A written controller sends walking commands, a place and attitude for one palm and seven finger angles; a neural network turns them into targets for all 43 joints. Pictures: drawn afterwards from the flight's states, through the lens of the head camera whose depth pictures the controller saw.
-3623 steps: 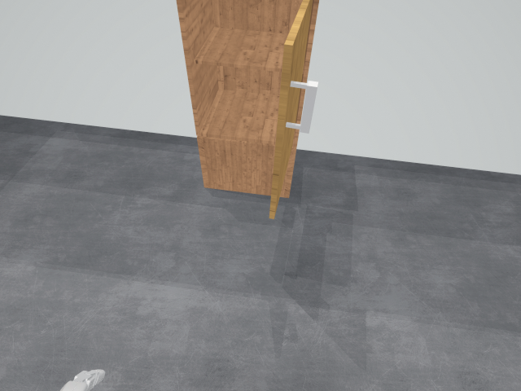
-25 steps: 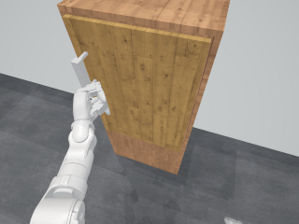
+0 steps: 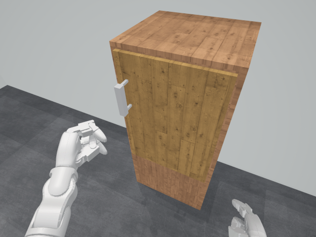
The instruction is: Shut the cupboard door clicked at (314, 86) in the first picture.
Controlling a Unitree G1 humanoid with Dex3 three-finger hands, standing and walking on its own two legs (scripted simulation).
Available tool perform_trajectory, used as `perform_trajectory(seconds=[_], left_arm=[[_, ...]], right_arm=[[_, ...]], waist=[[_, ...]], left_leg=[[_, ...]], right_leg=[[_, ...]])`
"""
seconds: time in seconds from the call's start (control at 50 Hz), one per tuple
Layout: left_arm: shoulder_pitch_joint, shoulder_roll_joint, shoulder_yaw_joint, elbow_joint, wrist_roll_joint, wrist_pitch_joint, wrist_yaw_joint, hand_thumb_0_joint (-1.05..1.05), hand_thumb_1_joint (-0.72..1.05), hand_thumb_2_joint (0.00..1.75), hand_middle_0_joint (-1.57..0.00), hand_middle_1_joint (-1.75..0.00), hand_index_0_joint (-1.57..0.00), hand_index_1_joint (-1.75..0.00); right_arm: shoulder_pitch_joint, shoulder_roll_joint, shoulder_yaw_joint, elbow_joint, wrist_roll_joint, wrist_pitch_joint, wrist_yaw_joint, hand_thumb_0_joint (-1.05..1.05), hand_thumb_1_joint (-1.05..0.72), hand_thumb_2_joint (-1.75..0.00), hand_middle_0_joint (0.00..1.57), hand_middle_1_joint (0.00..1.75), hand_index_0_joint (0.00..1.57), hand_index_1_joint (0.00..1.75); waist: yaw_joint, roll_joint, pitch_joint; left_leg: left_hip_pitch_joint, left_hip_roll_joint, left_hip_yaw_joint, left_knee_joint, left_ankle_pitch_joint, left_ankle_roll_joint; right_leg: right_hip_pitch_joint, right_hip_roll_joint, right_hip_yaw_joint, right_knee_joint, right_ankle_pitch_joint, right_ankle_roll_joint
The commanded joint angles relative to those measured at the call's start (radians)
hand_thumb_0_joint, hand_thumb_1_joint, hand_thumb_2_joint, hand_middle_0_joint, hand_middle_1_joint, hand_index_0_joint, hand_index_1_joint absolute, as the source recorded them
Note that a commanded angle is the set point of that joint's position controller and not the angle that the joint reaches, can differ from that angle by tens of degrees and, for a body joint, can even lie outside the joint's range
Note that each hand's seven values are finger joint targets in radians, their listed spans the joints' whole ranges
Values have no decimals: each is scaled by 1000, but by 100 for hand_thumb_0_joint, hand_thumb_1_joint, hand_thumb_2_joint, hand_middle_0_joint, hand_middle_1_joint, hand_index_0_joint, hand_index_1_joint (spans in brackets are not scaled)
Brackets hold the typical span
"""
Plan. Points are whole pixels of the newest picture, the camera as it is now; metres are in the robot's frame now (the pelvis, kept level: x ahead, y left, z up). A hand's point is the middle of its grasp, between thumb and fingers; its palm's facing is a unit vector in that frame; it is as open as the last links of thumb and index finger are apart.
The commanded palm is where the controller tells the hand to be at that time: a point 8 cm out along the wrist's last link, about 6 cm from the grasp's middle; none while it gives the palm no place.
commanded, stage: draw the hand back to the body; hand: left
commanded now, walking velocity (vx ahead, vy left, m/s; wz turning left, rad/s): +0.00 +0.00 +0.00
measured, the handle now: (124, 97) +0.60 +0.17 +0.03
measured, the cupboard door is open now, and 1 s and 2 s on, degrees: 0 0 0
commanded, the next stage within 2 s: step back with the hand held close in 0.86 s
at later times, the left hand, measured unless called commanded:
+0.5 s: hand (14, 171) +0.19 +0.28 +0.16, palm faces +0.43 -0.81 -0.40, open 6.2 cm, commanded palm +0.15 +0.32 +0.18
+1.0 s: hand (19, 172) +0.19 +0.27 +0.17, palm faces +0.45 -0.81 -0.39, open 7.4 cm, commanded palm +0.14 +0.31 +0.18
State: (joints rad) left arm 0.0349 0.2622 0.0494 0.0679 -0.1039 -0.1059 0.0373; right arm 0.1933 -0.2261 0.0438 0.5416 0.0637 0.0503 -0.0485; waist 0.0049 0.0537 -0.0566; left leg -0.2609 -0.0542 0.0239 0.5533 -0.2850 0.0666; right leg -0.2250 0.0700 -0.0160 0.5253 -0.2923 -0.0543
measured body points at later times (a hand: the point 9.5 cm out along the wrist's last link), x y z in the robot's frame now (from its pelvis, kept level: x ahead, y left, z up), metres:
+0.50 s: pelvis +0.01 +0.02 +0.01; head -0.02 -0.01 +0.46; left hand +0.17 +0.33 +0.19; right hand +0.20 -0.19 -0.08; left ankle +0.01 +0.07 -0.73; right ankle -0.01 -0.08 -0.73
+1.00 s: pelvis +0.01 +0.01 +0.01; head -0.03 -0.02 +0.46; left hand +0.16 +0.31 +0.19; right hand +0.19 -0.21 -0.08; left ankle +0.01 +0.07 -0.73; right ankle -0.01 -0.08 -0.73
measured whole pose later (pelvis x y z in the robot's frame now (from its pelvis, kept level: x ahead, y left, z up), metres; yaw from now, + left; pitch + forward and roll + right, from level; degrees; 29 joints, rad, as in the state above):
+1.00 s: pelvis +0.01 +0.01 +0.01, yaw +1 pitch -4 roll -1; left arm 0.48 0.35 0.34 -0.38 -0.09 -0.08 0.10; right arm 0.21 -0.23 0.02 0.62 0.03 -0.06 -0.05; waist 0.05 0.08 -0.02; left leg -0.12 -0.06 0.01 0.43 -0.24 0.07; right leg -0.08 0.06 -0.02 0.39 -0.24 -0.05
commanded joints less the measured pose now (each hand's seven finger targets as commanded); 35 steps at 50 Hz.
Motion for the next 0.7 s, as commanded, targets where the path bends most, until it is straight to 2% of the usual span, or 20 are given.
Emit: perform_trajectory(seconds=[0.0,0.04,0.14,0.2,0.22,0.26,0.28,0.32,0.36,0.38,0.4,0.42,0.46,0.48,0.52,0.58,0.64,0.68], left_arm=[[-180,122,64,-330,12,-31,21,0,90,90,-83,-99,-83,-99],[-134,144,88,-395,15,-26,28,0,90,90,-78,-93,-78,-93],[-6,195,164,-535,22,-20,49,0,90,90,-64,-78,-64,-78],[99,210,217,-551,19,-9,54,0,90,90,-56,-69,-56,-69],[132,226,243,-557,21,-7,53,0,90,90,-53,-66,-53,-66],[185,218,257,-575,19,-3,52,0,90,90,-47,-60,-47,-60],[206,215,265,-582,19,-2,52,0,90,90,-45,-57,-45,-57],[254,240,308,-599,19,-2,53,0,90,90,-39,-51,-39,-51],[288,260,342,-637,17,-6,56,0,90,90,-34,-45,-34,-45],[307,265,359,-647,14,-7,57,0,90,90,-31,-42,-31,-42],[322,281,382,-662,15,-10,59,0,90,90,-28,-39,-28,-39],[352,306,418,-659,11,-9,62,0,90,90,-25,-36,-25,-36],[374,323,450,-690,9,-18,67,0,90,90,-20,-30,-20,-30],[361,279,406,-684,13,-20,64,0,90,90,-20,-30,-20,-30],[330,249,371,-664,18,-16,66,0,90,90,-20,-30,-20,-30],[294,236,345,-648,27,-16,77,0,90,90,-20,-30,-20,-30],[288,260,366,-642,26,-18,83,0,90,90,-20,-30,-20,-30],[299,280,389,-656,24,-27,86,0,90,90,-20,-30,-20,-30]], right_arm=[[-132,-105,-33,-150,-10,-53,-10,0,-90,-90,20,30,20,30],[-133,-107,-31,-147,-14,-64,-11,0,-90,-90,20,30,20,30],[-136,-106,-32,-137,-28,-92,-12,0,-90,-90,20,30,20,30],[-136,-104,-35,-129,-32,-94,-7,0,-90,-90,20,30,20,30],[-135,-110,-40,-124,-33,-96,-5,0,-90,-90,20,30,20,30],[-129,-106,-40,-121,-33,-97,0,0,-90,-90,20,30,20,30],[-131,-106,-42,-121,-33,-98,4,0,-90,-90,20,30,20,30],[-132,-113,-49,-114,-34,-105,7,0,-90,-90,20,30,20,30],[-128,-111,-51,-116,-34,-108,11,0,-90,-90,20,30,20,30],[-125,-111,-53,-117,-34,-110,11,0,-90,-90,20,30,20,30],[-129,-111,-56,-115,-34,-112,12,0,-90,-90,20,30,20,30],[-130,-115,-59,-114,-35,-118,9,0,-90,-90,20,30,20,30],[-131,-111,-60,-116,-32,-123,6,0,-90,-90,20,30,20,30],[-131,-110,-58,-109,-33,-128,7,0,-90,-90,20,30,20,30],[-130,-122,-62,-101,-34,-139,6,0,-90,-90,20,30,20,30],[-120,-127,-66,-93,-34,-148,-1,0,-90,-90,20,30,20,30],[-128,-127,-67,-93,-34,-154,-9,0,-90,-90,20,30,20,30],[-134,-122,-66,-94,-36,-158,-11,0,-90,-90,20,30,20,30]], waist=[[2,7,-67],[8,37,-81],[25,31,-111],[32,-9,-72],[36,-9,-72],[37,10,-57],[37,16,-31],[43,27,-26],[46,38,-43],[47,21,-46],[50,33,-42],[57,14,-34],[58,26,-39],[49,44,-13],[38,51,27],[28,24,41],[39,-24,14],[49,-13,-4]], left_leg=[[137,75,-85,-159,115,-34],[171,80,-98,-177,158,-39],[214,91,-115,-199,270,-58],[195,92,-107,-198,305,-65],[191,94,-108,-199,329,-68],[191,96,-107,-196,363,-78],[182,97,-111,-199,358,-83],[173,101,-114,-202,363,-84],[178,100,-112,-196,377,-86],[177,102,-117,-197,377,-86],[170,102,-111,-197,357,-84],[154,102,-114,-199,347,-82],[143,98,-108,-200,309,-80],[141,97,-112,-206,285,-81],[137,101,-124,-217,236,-76],[134,101,-136,-231,149,-72],[129,90,-123,-229,126,-56],[121,84,-118,-230,108,-52]], right_leg=[[19,-61,36,-143,135,21],[46,-60,30,-150,164,17],[102,-57,15,-158,218,15],[110,-56,11,-169,241,17],[121,-53,11,-174,250,17],[121,-58,8,-171,259,18],[112,-58,6,-174,250,18],[118,-56,8,-181,248,19],[129,-59,7,-176,255,19],[131,-59,4,-174,254,21],[129,-59,7,-177,244,22],[135,-56,7,-182,244,21],[141,-58,8,-177,228,20],[119,-60,8,-179,207,21],[86,-59,11,-189,179,22],[65,-60,11,-186,134,25],[88,-64,17,-192,117,25],[108,-66,20,-192,104,22]])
